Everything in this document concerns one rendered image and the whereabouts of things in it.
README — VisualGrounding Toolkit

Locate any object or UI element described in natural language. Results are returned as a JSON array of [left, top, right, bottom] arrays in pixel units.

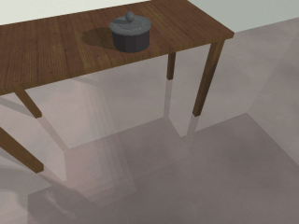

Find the knob
[[124, 11, 135, 22]]

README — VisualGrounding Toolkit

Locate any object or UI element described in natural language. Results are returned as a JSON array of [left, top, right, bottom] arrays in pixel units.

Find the lid
[[109, 15, 151, 36]]

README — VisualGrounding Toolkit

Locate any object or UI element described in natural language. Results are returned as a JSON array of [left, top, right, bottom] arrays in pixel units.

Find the pot
[[111, 30, 150, 53]]

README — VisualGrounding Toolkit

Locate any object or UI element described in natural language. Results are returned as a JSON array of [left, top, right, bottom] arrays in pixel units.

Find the table
[[0, 0, 235, 174]]

